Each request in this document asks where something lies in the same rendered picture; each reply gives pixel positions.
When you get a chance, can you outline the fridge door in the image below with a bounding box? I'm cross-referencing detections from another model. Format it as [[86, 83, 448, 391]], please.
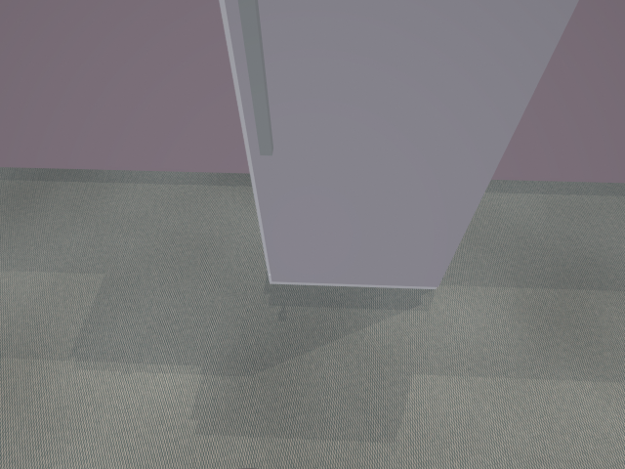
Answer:
[[225, 0, 579, 287]]

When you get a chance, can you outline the handle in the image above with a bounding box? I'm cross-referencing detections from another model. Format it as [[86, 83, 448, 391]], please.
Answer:
[[238, 0, 273, 155]]

